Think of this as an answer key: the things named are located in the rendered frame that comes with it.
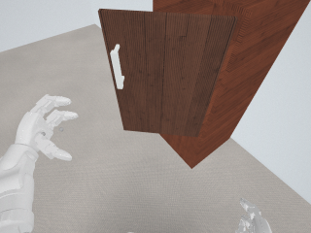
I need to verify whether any cupboard door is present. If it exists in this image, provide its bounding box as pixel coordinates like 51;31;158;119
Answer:
98;9;238;137

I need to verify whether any robot right hand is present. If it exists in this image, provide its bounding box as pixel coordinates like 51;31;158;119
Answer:
235;198;272;233

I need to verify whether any robot left hand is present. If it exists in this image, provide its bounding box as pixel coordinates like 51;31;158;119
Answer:
15;94;78;161

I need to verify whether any handle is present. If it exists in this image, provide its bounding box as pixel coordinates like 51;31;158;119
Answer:
110;44;124;89

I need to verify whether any left robot forearm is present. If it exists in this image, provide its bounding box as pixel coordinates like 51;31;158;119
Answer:
0;144;39;233

